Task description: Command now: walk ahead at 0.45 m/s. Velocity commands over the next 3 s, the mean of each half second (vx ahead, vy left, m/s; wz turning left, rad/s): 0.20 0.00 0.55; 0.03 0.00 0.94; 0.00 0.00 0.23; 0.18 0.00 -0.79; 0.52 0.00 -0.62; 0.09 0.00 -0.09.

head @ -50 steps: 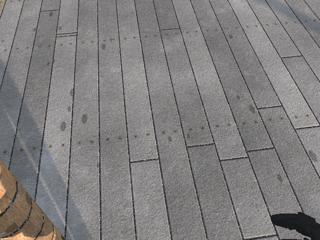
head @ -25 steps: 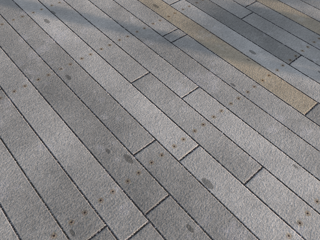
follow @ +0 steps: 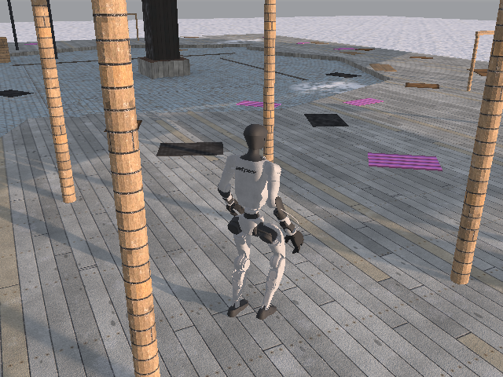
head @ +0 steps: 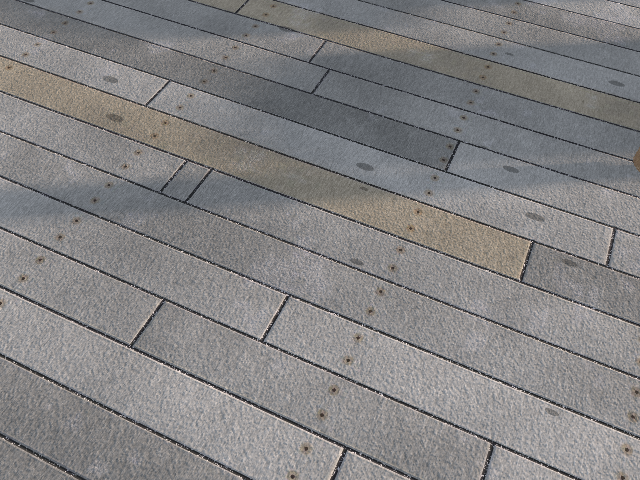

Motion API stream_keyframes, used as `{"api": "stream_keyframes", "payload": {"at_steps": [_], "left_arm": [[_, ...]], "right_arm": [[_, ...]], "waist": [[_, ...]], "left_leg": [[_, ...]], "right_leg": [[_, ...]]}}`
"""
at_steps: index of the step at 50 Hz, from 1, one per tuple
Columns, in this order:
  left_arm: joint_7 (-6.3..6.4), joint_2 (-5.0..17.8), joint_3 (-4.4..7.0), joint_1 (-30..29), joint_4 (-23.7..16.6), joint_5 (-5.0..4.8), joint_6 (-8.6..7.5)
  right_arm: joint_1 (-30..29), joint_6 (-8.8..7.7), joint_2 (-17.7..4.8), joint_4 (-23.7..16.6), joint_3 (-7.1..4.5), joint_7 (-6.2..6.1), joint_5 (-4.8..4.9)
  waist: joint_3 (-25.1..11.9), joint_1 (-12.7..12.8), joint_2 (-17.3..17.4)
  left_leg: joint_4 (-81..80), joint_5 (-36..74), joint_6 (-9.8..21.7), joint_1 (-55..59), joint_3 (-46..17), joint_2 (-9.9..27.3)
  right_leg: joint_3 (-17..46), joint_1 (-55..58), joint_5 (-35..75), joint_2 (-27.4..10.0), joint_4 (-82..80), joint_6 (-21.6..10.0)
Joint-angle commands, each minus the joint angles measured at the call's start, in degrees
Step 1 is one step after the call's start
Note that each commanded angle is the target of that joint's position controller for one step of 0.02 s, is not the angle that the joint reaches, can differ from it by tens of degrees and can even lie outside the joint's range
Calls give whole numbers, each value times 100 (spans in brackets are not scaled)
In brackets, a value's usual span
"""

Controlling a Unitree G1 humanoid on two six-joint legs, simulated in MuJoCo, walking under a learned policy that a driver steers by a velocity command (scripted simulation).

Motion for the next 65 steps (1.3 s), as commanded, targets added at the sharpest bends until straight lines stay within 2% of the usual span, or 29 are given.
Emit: {"api": "stream_keyframes", "payload": {"at_steps": [1, 4, 7, 8, 9, 10, 11, 12, 14, 15, 21, 27, 28, 29, 30, 31, 32, 34, 37, 40, 49, 50, 51, 52, 53, 54, 57, 62, 65], "left_arm": [[-86, -140, -201, 30, -511, 50, -234], [-164, 41, -155, -275, -524, 41, -271], [16, 360, 17, 37, -418, 195, -185], [106, 568, 99, 366, -379, 270, -164], [225, 948, 169, 858, -409, 430, -89], [203, 728, 107, 748, -518, 424, 63], [181, 383, 60, 394, -592, 210, 166], [180, 168, 20, 129, -608, 69, 203], [174, 61, 23, -445, -551, 45, 211], [191, 196, 83, -581, -515, 150, 195], [328, 282, 237, -890, -345, 97, 138], [184, 508, 398, -605, -115, -158, 175], [143, 345, 380, -317, 19, -160, 194], [107, 156, 347, -51, 2, 14, 232], [159, 81, 282, -486, -391, 186, 252], [200, 345, 350, -820, -416, 142, 261], [233, 328, 361, -834, -442, 25, 251], [315, 376, 387, -582, -287, 107, 247], [250, 247, 348, -397, -168, 44, 187], [214, 100, 276, -513, -146, 7, 177], [83, 365, 428, -4, -28, -45, 75], [111, 592, 503, 137, -6, 1, 94], [171, 988, 550, -122, -110, 100, 181], [168, 834, 523, -156, -159, 296, 157], [206, 494, 420, -443, -313, 250, 150], [255, 276, 362, -612, -359, 157, 187], [347, 276, 291, -389, -306, 41, 293], [274, 534, 355, -18, -185, 48, 372], [151, 300, 230, 36, -55, -28, 379]], "right_arm": [[-607, -128, -822, -339, -176, -35, 226], [-359, -42, -1340, -322, -378, -96, 222], [-339, 5, -1152, -370, -367, -116, 238], [-328, 25, -960, -448, -320, -114, 207], [-176, 66, -488, -648, -155, -111, 103], [956, 166, -297, -532, -76, -112, 225], [1035, 318, -792, -372, -218, -127, 254], [694, 438, -873, -450, -287, -169, 255], [545, 681, -796, -532, -342, -310, 169], [474, 786, -701, -618, -324, -334, 135], [-201, 855, -336, -1116, -251, -154, 98], [-437, 1008, -613, -1356, -401, 72, 92], [-257, 1012, -779, -1306, -489, 16, 43], [-9, 981, -1540, -1360, -703, -99, 30], [-195, 847, -1912, -1596, -710, -86, -139], [-169, 711, -1645, -1625, -665, -3, -171], [-302, 621, -1533, -1582, -624, -11, -107], [-863, 679, -1188, -1694, -528, -128, 103], [-1047, 771, -1112, -1834, -501, -239, 26], [-983, 813, -1206, -1853, -555, -289, 91], [-1393, 922, -1135, -1979, -569, -214, 156], [-1232, 929, -911, -1971, -502, -197, 165], [-888, 927, -586, -1995, -404, -169, 155], [-814, 851, -1037, -2001, -528, -144, 94], [-712, 833, -1389, -1837, -628, -126, 63], [-703, 849, -1362, -1686, -643, -122, 61], [-798, 874, -824, -1641, -445, -112, 76], [-1165, 805, -475, -1740, -236, -125, 32], [-963, 787, -204, -1522, -148, -123, -18]], "waist": [[-466, 445, 819], [-689, 448, 727], [-811, 765, 641], [-1051, 921, 506], [-1767, 1020, -568], [-2970, 632, -1496], [-2617, 568, -853], [-1963, 488, -582], [-1261, 177, -401], [-1041, 104, -521], [-1027, 95, -370], [-915, 63, -222], [-882, 26, 157], [-733, 99, 1794], [-912, 114, 2485], [-1188, -165, 1566], [-1058, 5, 1258], [-964, 298, 789], [-1202, 407, 923], [-1281, 310, 846], [-1018, 497, 1259], [-1156, 441, 782], [-1057, 79, -811], [-869, 74, -1297], [-763, 25, -831], [-615, 45, -529], [-443, 261, -276], [-797, 541, -735], [-835, 464, -874]], "left_leg": [[-901, 4377, 1130, 357, -1161, 1063], [-982, 3369, 893, 6, -1236, 935], [-47, 3164, 429, -174, -1174, 567], [767, 2506, 201, -545, -1073, 229], [2657, -290, -149, -1579, -718, -287], [4098, -2887, -265, -2027, -854, -348], [4597, -2684, -368, -2180, -927, -29], [4753, -2429, -446, -2568, -723, 120], [4678, -1936, -633, -2470, -588, 435], [4768, -1653, -675, -2114, -476, 483], [2805, -246, -409, -1296, -260, 663], [937, 139, 167, -327, 224, 270], [498, 659, 374, 137, 46, 164], [-138, 3052, 908, 913, -1609, 1218], [-463, 3041, 2055, 1227, -3558, 2053], [-624, 2551, 2106, 1232, -3335, 1957], [-605, 2204, 1812, 1076, -2940, 1670], [-517, 1752, 1364, 768, -2475, 1309], [-316, 2311, 1302, 553, -2283, 949], [-222, 1932, 1245, 565, -2606, 853], [40, 632, 839, -258, -3532, 277], [588, -456, 592, -734, -3207, -54], [1778, -2112, 262, -1819, -2036, -890], [3183, -2286, -31, -2149, -1513, -771], [3859, -1912, -174, -2105, -1379, -456], [4121, -1550, -258, -2040, -1273, -387], [4492, -1179, -419, -2244, -928, -360], [2727, -1426, -470, -1587, -565, -130], [897, -1080, -396, -303, -378, -133]], "right_leg": [[-37, 109, 698, -283, -1995, 254], [-4, 1479, 2564, 37, -3202, 266], [120, 2505, 3334, -40, -3752, -24], [309, 3177, 4251, -417, -3726, -164], [1438, 4376, 6733, -1910, -3363, -725], [2559, 4945, 7064, -3071, -3306, -1598], [2224, 4358, 6074, -2729, -3489, -1534], [1713, 3908, 5192, -2431, -3641, -1363], [1210, 2693, 3931, -2159, -4192, -1220], [974, 1985, 3475, -2051, -4570, -1247], [-331, 1667, 3112, -1995, -4730, -1047], [-908, 1974, 2291, -2090, -3838, -419], [-1125, 1695, 1649, -1819, -3192, -96], [-1656, 477, -100, -1108, -1457, 469], [-804, -1007, -1638, -228, -44, 760], [-30, -1167, -1458, -239, 583, 647], [180, -1176, -956, -289, 569, 504], [313, -1035, -212, -406, 96, 483], [306, -426, 200, -116, -655, 658], [432, -156, 388, 90, -1573, 734], [489, 1619, 1135, 98, -4048, 422], [901, 2358, 1419, -587, -4444, 175], [2238, 2868, 1754, -1763, -4719, -504], [3085, 2312, 2044, -2457, -4881, -1217], [2606, 2096, 1990, -2339, -4788, -1266], [1978, 1939, 1719, -1898, -4696, -1035], [1223, 2093, 2259, -1505, -4619, -978], [775, 2664, 3034, -1543, -4400, -1066], [800, 2172, 3047, -1390, -4291, -936]]}}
